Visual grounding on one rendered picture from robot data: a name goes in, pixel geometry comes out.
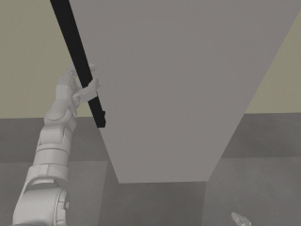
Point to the left robot hand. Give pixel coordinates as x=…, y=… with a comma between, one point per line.
x=68, y=89

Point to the left robot upper arm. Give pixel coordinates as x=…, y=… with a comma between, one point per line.
x=44, y=207

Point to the handle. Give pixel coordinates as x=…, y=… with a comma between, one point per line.
x=68, y=27

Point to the right robot hand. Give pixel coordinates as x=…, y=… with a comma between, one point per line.
x=240, y=221

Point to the fridge door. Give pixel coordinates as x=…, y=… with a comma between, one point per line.
x=177, y=76

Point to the left robot forearm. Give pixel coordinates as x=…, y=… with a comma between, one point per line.
x=50, y=166

